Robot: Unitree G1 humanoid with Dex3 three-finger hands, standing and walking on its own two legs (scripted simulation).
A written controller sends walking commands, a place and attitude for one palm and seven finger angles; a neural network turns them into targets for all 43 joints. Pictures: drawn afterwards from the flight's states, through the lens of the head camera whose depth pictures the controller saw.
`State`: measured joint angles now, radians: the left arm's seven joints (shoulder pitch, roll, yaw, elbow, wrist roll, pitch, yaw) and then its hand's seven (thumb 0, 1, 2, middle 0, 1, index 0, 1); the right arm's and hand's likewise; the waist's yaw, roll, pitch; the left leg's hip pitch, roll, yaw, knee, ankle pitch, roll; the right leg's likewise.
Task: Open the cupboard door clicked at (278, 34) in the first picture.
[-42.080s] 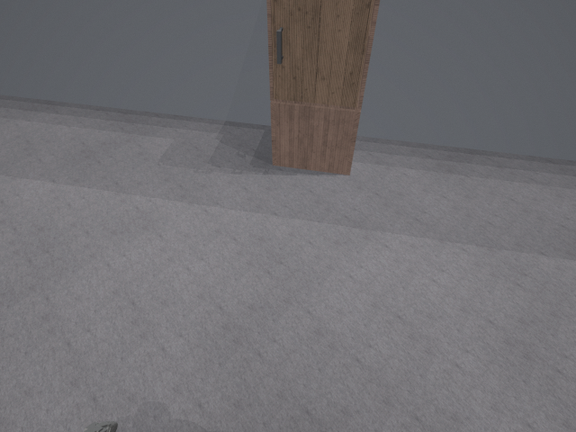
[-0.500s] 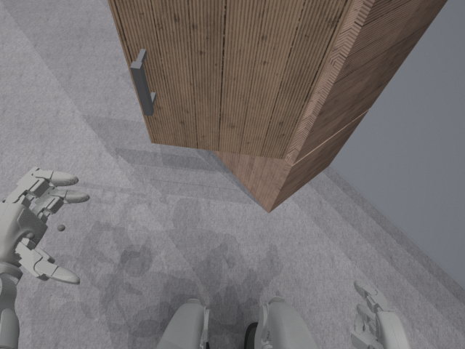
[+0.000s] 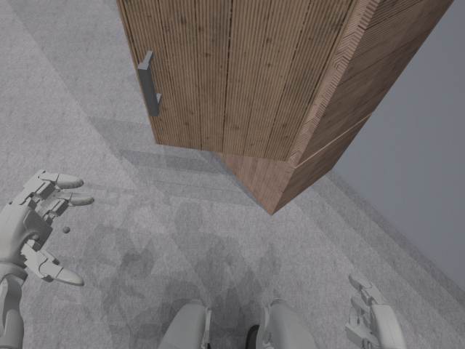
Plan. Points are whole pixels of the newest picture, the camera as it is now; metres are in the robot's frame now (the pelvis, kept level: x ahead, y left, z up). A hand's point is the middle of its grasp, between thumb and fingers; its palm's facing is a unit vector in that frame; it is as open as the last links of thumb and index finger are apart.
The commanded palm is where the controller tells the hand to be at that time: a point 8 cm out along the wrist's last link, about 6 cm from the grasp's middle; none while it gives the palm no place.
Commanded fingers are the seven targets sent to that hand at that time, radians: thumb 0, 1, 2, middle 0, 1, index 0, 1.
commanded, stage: move the hooked fingers beside the handle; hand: left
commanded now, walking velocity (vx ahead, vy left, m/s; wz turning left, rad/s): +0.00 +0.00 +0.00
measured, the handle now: (152, 85) +0.61 +0.22 +0.02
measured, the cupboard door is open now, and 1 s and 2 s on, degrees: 45 45 45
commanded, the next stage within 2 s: none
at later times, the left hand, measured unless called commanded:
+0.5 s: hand (88, 173) +0.38 +0.28 +0.03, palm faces -0.04 -1.00 -0.04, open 14.0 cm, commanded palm +0.37 +0.32 +0.03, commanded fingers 0.00 -0.50 0.30 -0.30 -1.20 -0.30 -1.20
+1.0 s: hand (101, 134) +0.47 +0.28 +0.02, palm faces -0.05 -1.00 -0.02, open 14.0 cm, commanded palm +0.46 +0.31 +0.03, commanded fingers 0.00 -0.50 0.30 -0.30 -1.20 -0.30 -1.20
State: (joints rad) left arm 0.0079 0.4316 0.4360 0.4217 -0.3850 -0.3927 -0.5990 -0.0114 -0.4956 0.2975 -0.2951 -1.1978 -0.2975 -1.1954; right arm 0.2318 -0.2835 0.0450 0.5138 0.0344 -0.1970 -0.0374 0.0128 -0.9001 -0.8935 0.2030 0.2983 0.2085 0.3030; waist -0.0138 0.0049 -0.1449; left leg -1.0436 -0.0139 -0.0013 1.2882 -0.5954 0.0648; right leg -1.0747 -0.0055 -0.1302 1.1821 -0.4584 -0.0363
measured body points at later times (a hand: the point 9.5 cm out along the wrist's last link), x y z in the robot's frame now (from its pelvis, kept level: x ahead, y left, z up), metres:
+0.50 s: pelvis +0.00 +0.00 -0.01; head +0.13 +0.02 +0.42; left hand +0.37 +0.33 +0.03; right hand +0.13 -0.27 -0.10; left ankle +0.01 +0.07 -0.63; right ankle +0.06 -0.11 -0.63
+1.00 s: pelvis +0.00 +0.00 -0.02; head +0.16 +0.04 +0.40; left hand +0.46 +0.34 +0.03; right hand +0.06 -0.28 -0.12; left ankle +0.01 +0.08 -0.63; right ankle +0.06 -0.11 -0.63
